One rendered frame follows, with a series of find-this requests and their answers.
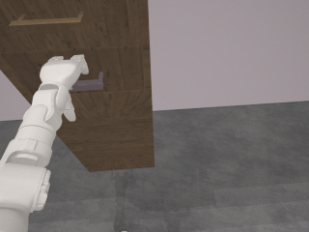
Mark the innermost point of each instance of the left robot upper arm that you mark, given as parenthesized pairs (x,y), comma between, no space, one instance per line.
(23,189)

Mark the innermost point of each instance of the cabinet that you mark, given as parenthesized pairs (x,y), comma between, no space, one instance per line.
(112,130)

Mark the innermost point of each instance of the drawer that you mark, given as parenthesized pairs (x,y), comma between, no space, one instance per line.
(122,66)

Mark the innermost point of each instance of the left robot hand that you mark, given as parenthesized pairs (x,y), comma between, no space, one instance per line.
(65,72)

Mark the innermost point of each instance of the handle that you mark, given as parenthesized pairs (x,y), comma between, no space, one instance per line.
(47,26)
(88,85)

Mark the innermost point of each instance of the left robot forearm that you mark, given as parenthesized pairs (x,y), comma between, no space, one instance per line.
(33,141)

